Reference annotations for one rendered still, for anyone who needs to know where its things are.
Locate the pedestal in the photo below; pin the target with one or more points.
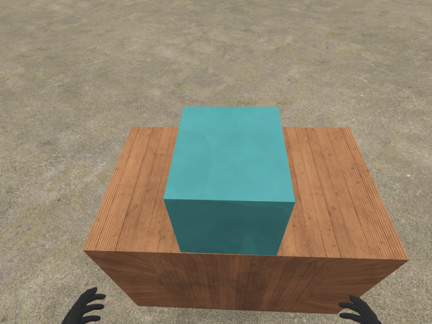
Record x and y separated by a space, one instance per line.
339 241

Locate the carton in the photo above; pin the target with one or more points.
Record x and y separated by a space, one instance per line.
229 188

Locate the right robot hand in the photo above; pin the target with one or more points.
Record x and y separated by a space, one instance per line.
366 315

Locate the left robot hand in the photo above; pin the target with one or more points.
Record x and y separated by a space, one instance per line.
75 315

